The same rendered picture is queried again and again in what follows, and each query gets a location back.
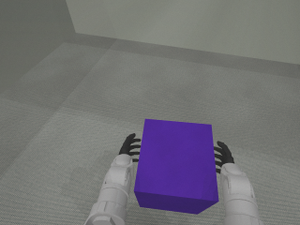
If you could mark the left robot hand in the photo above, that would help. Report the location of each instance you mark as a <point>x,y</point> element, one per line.
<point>125,149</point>

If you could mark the carton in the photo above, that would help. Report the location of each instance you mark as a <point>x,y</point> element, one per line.
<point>176,168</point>

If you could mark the robot left forearm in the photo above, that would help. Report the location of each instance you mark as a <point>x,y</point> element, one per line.
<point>110,208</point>

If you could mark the right robot hand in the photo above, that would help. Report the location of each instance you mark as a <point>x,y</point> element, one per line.
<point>225,157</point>

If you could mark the robot right forearm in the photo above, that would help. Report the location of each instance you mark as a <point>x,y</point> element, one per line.
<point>239,198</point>

